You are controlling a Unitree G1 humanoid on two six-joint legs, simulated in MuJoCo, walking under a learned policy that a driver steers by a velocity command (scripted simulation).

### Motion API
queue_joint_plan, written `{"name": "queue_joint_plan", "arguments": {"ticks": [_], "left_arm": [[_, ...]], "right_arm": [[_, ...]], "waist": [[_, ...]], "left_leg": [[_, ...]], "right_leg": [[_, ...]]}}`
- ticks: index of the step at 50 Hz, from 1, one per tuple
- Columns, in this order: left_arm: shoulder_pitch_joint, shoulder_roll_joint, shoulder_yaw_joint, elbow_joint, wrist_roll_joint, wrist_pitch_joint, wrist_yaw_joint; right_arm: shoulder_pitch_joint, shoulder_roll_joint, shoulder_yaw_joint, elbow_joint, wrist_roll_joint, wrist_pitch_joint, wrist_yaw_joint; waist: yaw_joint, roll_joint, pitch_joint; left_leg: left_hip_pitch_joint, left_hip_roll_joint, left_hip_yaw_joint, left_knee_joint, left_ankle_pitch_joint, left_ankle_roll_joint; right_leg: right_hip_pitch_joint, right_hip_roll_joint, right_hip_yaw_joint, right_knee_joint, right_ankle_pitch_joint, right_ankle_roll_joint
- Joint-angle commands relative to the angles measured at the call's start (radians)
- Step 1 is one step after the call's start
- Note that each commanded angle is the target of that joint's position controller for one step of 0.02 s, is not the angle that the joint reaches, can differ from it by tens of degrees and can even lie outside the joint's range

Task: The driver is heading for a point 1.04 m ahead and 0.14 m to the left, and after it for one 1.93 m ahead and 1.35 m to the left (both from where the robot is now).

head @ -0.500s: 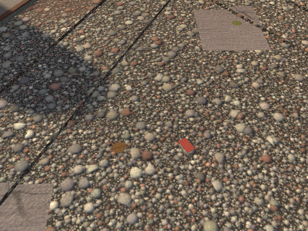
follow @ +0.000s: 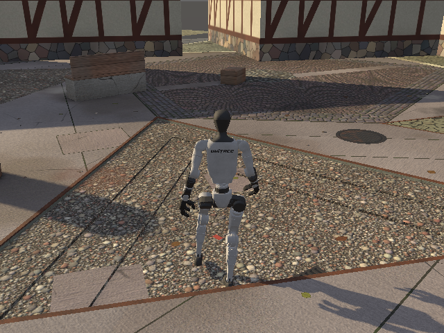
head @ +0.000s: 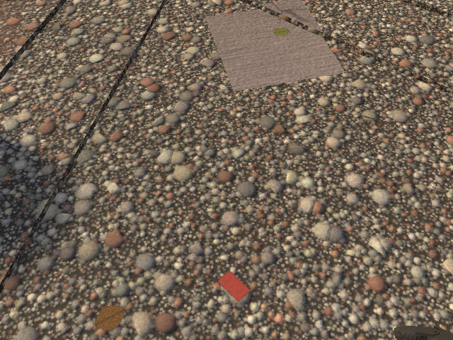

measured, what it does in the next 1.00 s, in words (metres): walks ahead: left foot, then right foot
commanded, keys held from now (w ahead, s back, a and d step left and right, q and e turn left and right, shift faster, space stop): w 0.52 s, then w+q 0.48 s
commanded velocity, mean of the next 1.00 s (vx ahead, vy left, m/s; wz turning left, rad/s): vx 0.50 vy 0.00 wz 0.09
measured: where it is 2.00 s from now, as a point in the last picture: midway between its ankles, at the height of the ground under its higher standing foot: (197, 157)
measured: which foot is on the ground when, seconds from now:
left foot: up 0.00-0.12, down 0.14-0.66, up 0.68-1.00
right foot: down 0.00-0.14, up 0.16-0.62, down 0.64-1.00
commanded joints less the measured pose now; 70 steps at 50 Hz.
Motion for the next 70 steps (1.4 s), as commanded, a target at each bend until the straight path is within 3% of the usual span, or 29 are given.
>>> {"name": "queue_joint_plan", "arguments": {"ticks": [1, 4, 7, 8, 9, 10, 11, 13, 16, 20, 27, 31, 32, 33, 34, 35, 39, 44, 52, 55, 57, 58, 59, 60, 61, 62, 63, 65, 70], "left_arm": [[0.034, 0.157, 0.04, -0.04, -0.018, -0.024, 0.024], [0.091, 0.154, 0.049, -0.007, -0.018, 0.002, 0.031], [-0.005, 0.169, 0.056, -0.04, 0.012, 0.026, 0.031], [0.032, 0.105, 0.037, -0.062, 0.034, 0.022, 0.02], [0.216, 0.014, 0.003, -0.03, 0.013, 0.011, 0.0], [0.149, 0.117, 0.021, -0.022, -0.015, 0.007, -0.01], [-0.042, 0.168, 0.04, -0.087, -0.031, 0.006, -0.009], [-0.162, 0.137, 0.039, -0.131, -0.001, 0.0, -0.003], [-0.071, 0.08, 0.032, -0.108, 0.004, 0.008, 0.0], [-0.198, 0.045, 0.01, -0.137, 0.019, 0.003, 0.0], [-0.401, 0.074, 0.012, -0.187, 0.003, -0.018, -0.015], [-0.245, 0.139, 0.046, -0.143, 0.007, -0.04, -0.017], [-0.079, 0.199, 0.069, -0.108, 0.019, -0.044, -0.008], [0.049, 0.296, 0.098, -0.083, 0.028, -0.032, -0.001], [0.095, 0.236, 0.086, -0.063, 0.017, -0.023, -0.005], [0.031, 0.176, 0.066, -0.072, 0.01, -0.024, -0.007], [-0.169, 0.077, 0.038, -0.077, 0.028, -0.041, -0.015], [-0.147, 0.119, 0.055, -0.03, 0.029, -0.049, 0.0], [-0.039, 0.18, 0.066, 0.021, 0.006, -0.011, 0.017], [-0.045, 0.219, 0.077, 0.018, -0.001, 0.011, 0.027], [-0.063, 0.242, 0.084, 0.009, -0.002, 0.028, 0.038], [-0.075, 0.232, 0.079, -0.004, 0.0, 0.025, 0.041], [0.006, 0.094, 0.037, -0.05, 0.043, 0.003, 0.024], [-0.026, 0.107, 0.025, -0.081, 0.018, -0.045, 0.003], [-0.159, 0.173, 0.047, -0.111, -0.024, -0.073, -0.01], [-0.193, 0.163, 0.042, -0.128, -0.028, -0.084, -0.01], [-0.186, 0.154, 0.044, -0.113, -0.007, -0.083, -0.001], [-0.149, 0.162, 0.056, -0.108, 0.013, -0.056, 0.001], [-0.241, 0.089, 0.034, -0.143, 0.031, -0.026, 0.002]], "right_arm": [[-0.032, -0.039, -0.013, -0.058, 0.007, -0.002, 0.006], [-0.143, -0.087, -0.032, -0.113, 0.012, -0.003, 0.011], [0.14, -0.157, -0.075, -0.047, 0.008, -0.007, 0.02], [0.306, -0.207, -0.087, -0.015, -0.004, -0.007, 0.022], [0.392, -0.236, -0.1, 0.041, 0.014, 0.002, 0.039], [0.425, -0.154, -0.091, 0.047, 0.028, 0.011, 0.036], [0.298, -0.121, -0.076, 0.031, 0.025, 0.018, 0.026], [0.151, -0.116, -0.069, 0.02, 0.001, 0.026, 0.027], [0.118, -0.082, -0.061, 0.035, 0.008, 0.019, 0.041], [0.155, -0.151, -0.084, 0.07, 0.022, 0.023, 0.029], [0.27, -0.168, -0.091, 0.154, 0.039, 0.041, 0.025], [0.254, -0.168, -0.087, 0.167, 0.037, 0.059, 0.018], [0.23, -0.122, -0.069, 0.149, 0.027, 0.056, 0.019], [0.315, -0.033, -0.042, 0.126, 0.028, 0.04, 0.018], [0.316, -0.076, -0.05, 0.133, 0.04, 0.029, 0.016], [0.258, -0.153, -0.074, 0.122, 0.056, 0.027, 0.015], [0.198, -0.106, -0.082, 0.112, 0.039, 0.063, 0.007], [0.14, -0.062, -0.077, 0.078, 0.035, 0.083, 0.017], [-0.113, -0.033, -0.053, -0.03, 0.032, 0.084, 0.074], [-0.095, -0.071, -0.071, -0.056, 0.031, 0.089, 0.088], [0.09, -0.136, -0.107, -0.018, 0.033, 0.094, 0.086], [0.26, -0.199, -0.141, 0.028, 0.033, 0.101, 0.067], [0.296, -0.308, -0.16, 0.042, 0.036, 0.103, 0.047], [0.314, -0.284, -0.143, 0.009, 0.029, 0.09, 0.051], [0.297, -0.217, -0.124, 0.018, 0.018, 0.08, 0.053], [0.235, -0.187, -0.116, 0.017, 0.023, 0.072, 0.052], [0.161, -0.161, -0.107, 0.006, 0.026, 0.068, 0.051], [0.096, -0.129, -0.092, -0.016, 0.012, 0.067, 0.045], [0.131, -0.159, -0.097, 0.007, 0.017, 0.061, 0.018]], "waist": [[0.019, -0.077, -0.022], [0.043, -0.085, -0.007], [-0.137, -0.116, -0.16], [-0.167, -0.003, -0.308], [-0.125, 0.286, -0.48], [-0.181, 0.17, -0.447], [-0.176, 0.086, -0.22], [-0.097, -0.031, -0.036], [-0.022, 0.049, -0.064], [-0.052, 0.044, -0.061], [-0.12, 0.05, -0.02], [-0.012, 0.059, -0.085], [0.067, 0.011, -0.196], [0.079, -0.208, -0.342], [0.096, -0.269, -0.373], [0.087, -0.191, -0.239], [-0.019, -0.155, -0.044], [-0.033, -0.089, -0.017], [0.043, -0.058, 0.053], [-0.006, -0.105, 0.006], [-0.12, -0.121, -0.097], [-0.207, -0.07, -0.179], [-0.127, 0.193, -0.264], [-0.135, 0.178, -0.428], [-0.176, 0.085, -0.324], [-0.139, 0.032, -0.207], [-0.087, -0.033, -0.136], [-0.025, -0.005, -0.091], [-0.041, 0.026, -0.048]], "left_leg": [[0.385, -0.101, 0.103, -0.289, 0.34, -0.002], [0.311, -0.123, 0.089, -0.401, 0.278, 0.064], [0.544, -0.124, 0.082, -0.387, 0.184, 0.163], [0.885, 0.048, -0.102, -0.302, 0.261, 0.265], [1.199, 0.309, -0.573, -0.386, 0.035, 0.473], [1.182, 0.28, -0.709, -0.498, -0.368, 0.437], [0.997, 0.232, -0.578, -0.558, -0.476, 0.366], [0.661, 0.16, -0.397, -0.625, -0.236, 0.32], [0.525, 0.088, -0.231, -0.675, -0.018, 0.313], [0.489, 0.078, -0.114, -0.718, 0.038, 0.318], [0.592, 0.097, -0.087, -0.669, -0.022, 0.272], [0.591, 0.072, -0.108, -0.48, 0.101, 0.221], [0.474, 0.009, -0.056, -0.25, 0.064, 0.183], [0.106, -0.123, 0.067, 0.111, -0.227, 0.102], [-0.04, -0.126, -0.019, 0.299, -0.525, 0.093], [-0.105, -0.075, -0.054, 0.375, -0.457, 0.103], [0.025, 0.025, -0.024, 0.274, -0.223, 0.105], [-0.006, 0.022, -0.02, 0.117, -0.036, 0.089], [0.015, -0.013, 0.117, -0.226, 0.07, 0.131], [0.131, -0.086, 0.193, -0.248, -0.076, 0.181], [0.388, -0.157, 0.222, -0.287, -0.115, 0.232], [0.679, -0.146, 0.146, -0.35, -0.063, 0.276], [1.066, 0.114, -0.304, -0.348, -0.045, 0.417], [1.208, 0.258, -0.744, -0.526, -0.197, 0.553], [1.141, 0.215, -0.609, -0.566, -0.169, 0.477], [0.988, 0.172, -0.465, -0.571, -0.091, 0.434], [0.828, 0.128, -0.361, -0.582, 0.012, 0.401], [0.635, 0.078, -0.27, -0.624, 0.12, 0.38], [0.477, 0.013, -0.112, -0.667, 0.17, 0.347]], "right_leg": [[-0.274, -0.206, 0.087, -0.132, 0.546, -0.084], [-0.055, -0.265, 0.156, -0.046, 0.515, -0.042], [0.063, -0.253, 0.126, 0.286, 0.866, 0.009], [-0.149, -0.181, 0.106, 0.587, 0.605, 0.039], [-0.457, -0.031, 0.064, 0.991, -0.282, 0.105], [-0.596, -0.08, 0.11, 1.061, -0.306, 0.088], [-0.677, -0.139, 0.066, 1.025, -0.196, 0.081], [-0.61, -0.212, 0.008, 0.878, -0.069, 0.085], [-0.468, -0.261, -0.014, 0.712, -0.037, 0.103], [-0.447, -0.281, -0.048, 0.422, 0.128, 0.13], [-0.394, -0.23, -0.061, 0.149, 0.289, 0.13], [-0.122, -0.2, -0.081, 0.048, 0.194, 0.077], [0.121, -0.309, 0.019, 0.072, 0.199, 0.027], [0.5, -0.546, 0.358, 0.045, 0.089, -0.107], [0.508, -0.6, 0.575, -0.055, -0.066, -0.151], [0.397, -0.569, 0.465, -0.081, -0.133, -0.11], [0.036, -0.444, 0.119, -0.205, 0.116, -0.033], [0.029, -0.428, -0.087, -0.237, 0.417, -0.037], [0.188, -0.455, -0.246, -0.201, 0.512, -0.003], [0.256, -0.466, -0.293, -0.05, 0.914, 0.027], [0.217, -0.448, -0.314, 0.225, 1.092, 0.052], [0.037, -0.408, -0.321, 0.478, 0.919, 0.089], [-0.41, -0.254, -0.299, 0.848, 0.028, 0.144], [-0.619, -0.132, -0.063, 1.043, -0.337, 0.151], [-0.714, -0.195, 0.002, 1.047, -0.245, 0.128], [-0.706, -0.237, -0.007, 0.959, -0.152, 0.114], [-0.64, -0.273, -0.012, 0.869, -0.1, 0.123], [-0.509, -0.303, -0.012, 0.77, -0.052, 0.147], [-0.452, -0.282, -0.064, 0.448, 0.188, 0.205]]}}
